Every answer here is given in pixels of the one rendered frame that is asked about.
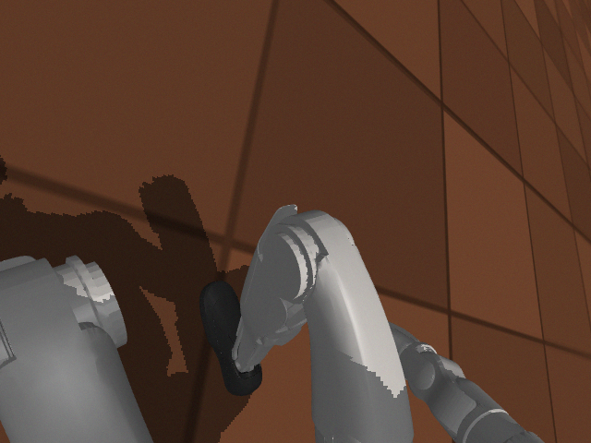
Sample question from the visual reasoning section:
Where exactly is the right robot foot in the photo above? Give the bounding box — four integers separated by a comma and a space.
199, 281, 262, 396

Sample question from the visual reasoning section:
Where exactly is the right robot hand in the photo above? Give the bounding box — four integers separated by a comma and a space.
388, 321, 419, 357

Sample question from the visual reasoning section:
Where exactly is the right robot arm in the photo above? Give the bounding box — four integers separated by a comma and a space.
400, 341, 545, 443

